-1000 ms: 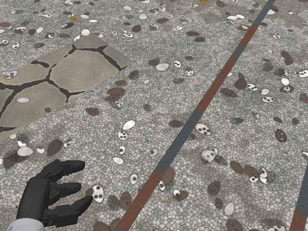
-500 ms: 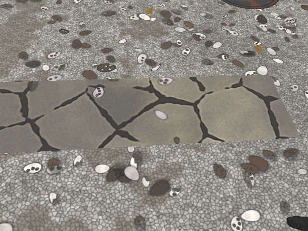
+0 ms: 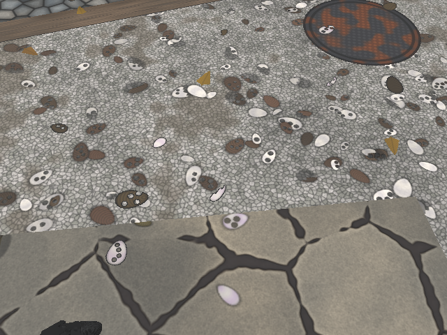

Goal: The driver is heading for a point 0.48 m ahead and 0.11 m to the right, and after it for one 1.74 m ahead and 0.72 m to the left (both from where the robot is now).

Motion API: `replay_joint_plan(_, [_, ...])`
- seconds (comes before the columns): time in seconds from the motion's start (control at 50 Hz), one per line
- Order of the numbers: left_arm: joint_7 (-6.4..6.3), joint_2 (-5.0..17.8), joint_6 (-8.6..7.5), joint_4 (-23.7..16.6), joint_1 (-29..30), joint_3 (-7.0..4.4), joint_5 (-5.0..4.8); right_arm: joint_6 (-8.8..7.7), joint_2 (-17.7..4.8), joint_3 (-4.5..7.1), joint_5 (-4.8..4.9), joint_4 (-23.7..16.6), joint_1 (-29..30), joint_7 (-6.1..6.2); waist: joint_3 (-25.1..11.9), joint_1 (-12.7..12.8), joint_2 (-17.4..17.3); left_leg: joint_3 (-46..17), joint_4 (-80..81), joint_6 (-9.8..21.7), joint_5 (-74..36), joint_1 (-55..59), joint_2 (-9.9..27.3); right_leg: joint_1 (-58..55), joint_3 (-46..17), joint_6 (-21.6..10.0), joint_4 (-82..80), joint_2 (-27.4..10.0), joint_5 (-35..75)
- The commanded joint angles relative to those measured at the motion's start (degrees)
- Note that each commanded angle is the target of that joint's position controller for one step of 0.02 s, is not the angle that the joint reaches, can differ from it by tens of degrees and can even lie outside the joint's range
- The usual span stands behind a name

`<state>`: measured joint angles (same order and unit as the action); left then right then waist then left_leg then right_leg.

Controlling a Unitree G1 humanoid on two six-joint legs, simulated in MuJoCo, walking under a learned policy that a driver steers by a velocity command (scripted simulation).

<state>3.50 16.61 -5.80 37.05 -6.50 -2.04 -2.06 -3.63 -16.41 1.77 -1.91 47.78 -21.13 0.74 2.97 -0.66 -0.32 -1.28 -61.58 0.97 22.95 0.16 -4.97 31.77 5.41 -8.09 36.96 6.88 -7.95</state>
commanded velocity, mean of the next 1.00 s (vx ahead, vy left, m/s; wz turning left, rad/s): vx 0.51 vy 0.00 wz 0.08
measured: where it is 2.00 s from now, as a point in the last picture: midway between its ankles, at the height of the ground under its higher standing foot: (218, 261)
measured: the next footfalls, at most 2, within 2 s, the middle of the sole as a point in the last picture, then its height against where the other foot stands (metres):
left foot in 0.36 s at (196, 278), level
right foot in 0.76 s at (271, 248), level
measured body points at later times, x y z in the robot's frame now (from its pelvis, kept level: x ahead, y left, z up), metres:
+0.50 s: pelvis +0.46 +0.02 +0.03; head +0.50 +0.00 +0.48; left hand +0.62 +0.26 -0.09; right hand +0.55 -0.28 -0.06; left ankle +0.58 +0.10 -0.70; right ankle +0.28 -0.06 -0.57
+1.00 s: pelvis +0.62 -0.04 +0.04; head +0.66 -0.03 +0.49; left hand +0.76 +0.24 -0.05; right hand +0.78 -0.33 -0.05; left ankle +0.62 +0.11 -0.62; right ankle +0.68 -0.15 -0.70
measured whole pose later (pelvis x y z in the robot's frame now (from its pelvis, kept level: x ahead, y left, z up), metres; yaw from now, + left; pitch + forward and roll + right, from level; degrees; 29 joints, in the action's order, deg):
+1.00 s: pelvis +0.62 -0.04 +0.04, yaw +8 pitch +1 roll -1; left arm -1.9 14.4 0.0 38.9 -5.2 -2.4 1.5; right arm 3.5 -20.6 5.6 1.2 37.0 -14.5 2.0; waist 3.3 -0.6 -1.4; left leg -1.8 -63.9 -6.0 20.5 -34.5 3.0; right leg 16.6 4.0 -1.1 22.9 -0.7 -7.6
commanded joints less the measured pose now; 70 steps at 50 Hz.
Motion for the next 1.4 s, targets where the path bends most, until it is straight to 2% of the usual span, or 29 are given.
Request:
replay_joint_plan(0.02, [-1.89, 8.0, 0.59, 1.2, -21.6, -3.50, 2.59, -5.82, -8.2, 0.32, 4.62, -12.3, 8.4, -2.04, -15.9, 9.3, 7.3, -10.7, -27.3, 0.8, -1.5, -49.0, 2.8, -55.8, -54.0, -12.8, -21.8, -21.4, -32.5])
replay_joint_plan(0.04, [-1.32, 7.0, 0.17, 1.3, -18.3, -3.13, 2.87, -6.61, -6.7, -0.30, 3.28, -13.8, 12.3, -2.02, -7.5, 5.6, -4.9, -9.1, -20.1, 2.6, -3.6, -45.8, 4.3, -42.4, -49.4, -10.9, -24.5, -19.0, -24.7])
replay_joint_plan(0.06, [-1.18, 6.6, -0.41, 0.6, -14.8, -2.87, 2.69, -6.64, -5.6, -0.24, 1.68, -13.3, 12.5, -1.69, -4.5, 2.4, -6.6, -9.1, -14.3, 2.8, -4.5, -42.2, 5.8, -34.0, -44.3, -11.0, -24.5, -16.3, -17.4])
replay_joint_plan(0.12, [-1.57, 5.6, -0.03, 0.0, -11.4, -2.46, 1.08, -5.12, -5.2, 0.08, 0.60, -12.9, 9.5, -1.01, 0.7, -2.2, -2.7, -7.3, -4.7, -0.3, -4.9, -37.2, 8.3, -19.9, -34.5, -11.3, -26.3, -10.2, -5.4])
replay_joint_plan(0.18, [-2.98, 6.7, 0.11, 0.7, -12.8, -2.83, 0.11, -4.99, -3.1, -0.83, -0.33, -17.4, 19.9, -0.61, 4.9, 0.8, -0.6, -2.7, 13.7, -3.4, -16.6, -30.8, 7.0, -7.0, -27.6, -9.3, -27.6, -6.0, 2.0])
replay_joint_plan(0.22, [-3.41, 7.5, 0.64, 2.0, -15.3, -3.36, -0.16, -5.25, -1.0, -1.22, 0.09, -19.2, 24.7, -0.93, 3.5, 3.9, 1.8, -1.2, 23.9, -4.1, -29.6, -20.0, 4.3, -1.0, -26.0, -5.9, -27.5, -4.4, 0.3])
replay_joint_plan(0.28, [-3.82, 7.2, 1.06, 3.7, -18.5, -3.59, -1.34, -5.29, -4.3, 0.66, 2.55, -20.4, 26.7, -0.63, 1.0, 5.0, 4.6, -4.9, 32.3, -4.8, -33.1, -15.3, 3.4, -9.1, -30.3, -3.2, -24.0, -5.8, -4.3])
replay_joint_plan(0.32, [-4.44, 6.2, 2.10, 5.9, -21.6, -3.67, -0.40, -5.75, -6.2, 1.57, 2.02, -20.1, 26.5, -0.61, 0.2, 5.6, 5.9, -2.6, 37.3, -3.3, -32.9, -19.1, 3.2, -22.6, -28.7, -1.2, -16.2, -7.2, 11.7])
replay_joint_plan(0.36, [-4.74, 7.4, 3.27, 5.8, -20.1, -3.85, 1.07, -6.47, -8.2, 3.06, 0.78, -17.6, 14.7, -0.75, -8.9, -1.3, 8.7, 0.7, 37.4, 0.5, -37.7, -8.7, 2.8, -29.7, -25.1, 3.1, 1.0, -7.2, 37.5])
replay_joint_plan(0.38, [-4.69, 4.9, 3.37, 2.7, -16.0, -2.76, 2.94, -6.25, -10.1, 3.14, 0.18, -14.9, 1.3, -0.76, -18.7, -6.8, 6.7, -6.4, 29.8, 4.8, -49.9, 8.3, 11.1, -21.1, -23.1, 5.2, 18.6, -6.1, 30.2])
replay_joint_plan(0.4, [-3.54, -3.3, 2.60, 5.2, -30.6, -0.20, 1.52, -5.61, -14.1, 3.95, -0.22, -9.7, -5.4, -2.16, -30.6, -1.3, -22.2, -36.2, 28.3, 21.4, -63.7, 32.6, 30.3, 0.7, -18.0, 10.6, 46.9, 5.0, -24.8])
replay_joint_plan(0.42, [-3.34, 2.1, 2.80, 7.5, -32.9, 0.00, 0.65, -5.05, -10.6, 3.78, 1.63, -8.6, -8.6, -3.08, -36.6, -4.0, -18.3, -46.2, 32.1, 20.7, -43.6, 35.6, 29.3, 6.4, -20.7, 9.9, 52.6, 1.2, -28.2])
replay_joint_plan(0.44, [-3.40, 5.5, 2.89, 4.3, -20.8, -0.84, 0.42, -4.11, -7.5, 3.06, 2.16, -10.2, -2.9, -2.64, -26.6, -5.6, -12.9, -36.4, 34.7, 17.3, -40.9, 27.9, 24.2, 9.9, -17.2, 9.6, 49.9, -3.0, -25.4])
replay_joint_plan(0.48, [-3.91, 6.5, 1.66, -1.5, -4.8, -0.77, 3.66, -3.26, -6.9, 2.20, 2.82, -11.2, 5.4, -2.20, -10.5, -3.7, -0.4, -26.5, 36.8, 13.6, -56.5, 7.7, 18.0, 10.8, -11.6, 10.0, 39.7, -6.1, -20.7])
replay_joint_plan(0.58, [-4.25, 1.9, 1.71, -3.3, -3.9, 0.76, 2.53, -0.73, -10.3, 3.68, 2.20, -10.3, 8.1, -0.38, -9.3, 2.6, -3.6, -21.8, 41.8, 14.1, -60.1, -11.9, 13.0, -2.9, -9.6, 11.7, 13.3, -5.0, -15.4])
replay_joint_plan(0.72, [-4.10, 5.7, 3.18, -3.9, 1.4, -0.86, 2.31, 3.29, -10.5, 4.87, 3.81, -11.6, 8.3, 2.27, -9.0, 4.2, -6.1, -25.9, 37.8, 5.2, -27.2, -22.2, 6.5, -21.6, -14.4, 11.3, -8.5, -2.5, 7.2])
replay_joint_plan(0.74, [-4.22, 6.3, 3.04, -3.3, 0.1, -1.32, 2.56, 3.54, -8.7, 4.52, 3.85, -12.0, 8.3, 2.29, -8.8, 4.7, -5.3, -25.4, 34.2, 3.5, -21.0, -23.9, 4.4, -25.4, -14.2, 10.3, -12.3, -4.8, 11.0])
replay_joint_plan(0.78, [-5.08, 8.7, 3.89, -4.0, -3.0, -1.52, 4.02, 4.09, -1.5, 2.67, 2.43, -10.6, -1.8, 1.83, -13.7, 1.1, 9.4, -13.5, 9.2, -0.7, 18.8, -34.6, -4.6, -38.5, -29.4, 1.5, -12.1, -25.8, 30.3])
replay_joint_plan(0.8, [-4.85, 9.6, 4.79, -4.1, -1.4, -2.11, 4.85, 3.94, -5.9, 3.29, 3.38, -12.0, -9.1, 1.16, -18.4, -3.2, 17.3, -10.0, 1.2, -1.9, 18.0, -36.0, -0.9, -35.6, -41.9, -6.2, -16.3, -35.9, 21.7])
replay_joint_plan(0.84, [-5.02, 4.4, 4.81, -4.9, 4.1, -1.57, 3.55, 5.42, -12.3, 5.33, 3.75, -10.6, -2.8, 1.83, -8.2, -1.1, 9.4, -6.0, -6.8, -5.2, 6.7, -39.9, 5.2, -27.2, -31.1, -4.6, -19.7, -26.4, 2.4])
replay_joint_plan(0.92, [-5.49, 4.7, 4.76, -3.7, 6.2, -1.89, 3.67, 7.02, -7.9, 4.91, 3.01, -12.5, 0.5, 1.97, -5.0, -1.6, 7.5, -1.9, -9.6, -7.2, -1.3, -36.8, 8.0, -18.8, -15.4, -3.9, -21.8, -20.8, 9.5])
replay_joint_plan(1.04, [-5.41, 8.2, 5.57, -0.9, 3.3, -3.83, 3.05, 6.44, -5.2, 3.50, 3.10, -16.3, 7.6, -0.48, -8.9, 1.0, 7.6, 0.9, 8.3, -6.2, -6.6, -31.1, 10.7, -24.3, -7.2, -5.2, -20.9, -24.0, 16.3])
replay_joint_plan(1.16, [-3.74, 10.0, 4.84, 1.1, 2.4, -5.31, 0.16, 8.00, -7.8, 5.16, 3.20, -16.9, 6.8, -2.01, -8.8, -1.1, 7.6, 5.3, 30.0, 0.0, -12.1, -16.7, 7.3, -23.8, -0.1, 1.8, -11.9, -25.0, 11.1])
replay_joint_plan(1.18, [-3.36, 7.9, 4.75, 2.5, -0.4, -4.94, 0.29, 8.01, -9.9, 6.24, 2.94, -15.8, 3.6, -1.32, -9.1, -2.1, 3.4, 2.7, 35.0, 2.5, -18.6, -8.9, 6.5, -18.5, 2.7, 5.6, -4.8, -22.0, 5.8])
replay_joint_plan(1.2, [-2.94, 5.2, 4.90, 1.4, -2.3, -4.16, 2.51, 7.74, -18.2, 8.54, 2.87, -16.1, 0.0, -0.05, -8.6, -1.6, -14.5, -16.6, 39.1, 8.8, -42.9, 2.4, 19.2, -2.1, 7.9, 11.6, 14.1, -14.6, -18.1])
replay_joint_plan(1.22, [-3.51, 4.0, 4.85, -2.1, 1.5, -3.48, 4.14, 6.36, -21.1, 8.37, 0.78, -18.5, 3.1, -0.09, -11.8, -1.0, -19.7, -32.0, 39.5, 19.5, -44.4, 2.8, 26.7, 10.5, -1.9, 13.7, 27.0, -7.9, -30.7])
replay_joint_plan(1.24, [-4.04, 7.1, 4.91, -2.3, 5.8, -4.25, 3.44, 5.03, -17.6, 7.84, 0.44, -18.6, 3.6, -0.74, -12.6, -4.0, -11.0, -28.1, 41.1, 19.2, -39.2, 1.6, 24.5, 11.6, -8.1, 12.5, 32.0, -8.1, -27.6])
replay_joint_plan(1.28, [-5.26, 7.3, 4.93, -1.1, 4.3, -4.55, 2.72, 4.27, -14.2, 6.76, 2.53, -18.2, 8.2, -0.17, -9.7, -0.5, -5.2, -21.8, 40.9, 13.1, -30.6, -1.7, 18.9, 11.6, -10.6, 10.6, 29.3, -9.2, -18.1])
replay_joint_plan(1.4, [-4.93, 5.9, 4.80, 0.2, 2.9, -4.14, 2.38, 5.41, -12.6, 5.89, 2.76, -19.3, 11.4, 1.56, -10.5, 1.2, -6.5, -21.9, 39.7, 11.1, -29.8, -7.1, 13.8, 4.3, -11.6, 12.7, 17.5, -4.3, -9.8])
Velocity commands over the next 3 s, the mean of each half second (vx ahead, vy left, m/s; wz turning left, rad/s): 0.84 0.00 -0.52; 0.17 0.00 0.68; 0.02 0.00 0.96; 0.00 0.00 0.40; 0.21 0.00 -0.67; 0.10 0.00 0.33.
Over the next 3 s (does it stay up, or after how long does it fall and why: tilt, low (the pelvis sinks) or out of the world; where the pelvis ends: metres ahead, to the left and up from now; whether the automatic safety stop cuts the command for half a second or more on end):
stays up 0.91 0.02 0.03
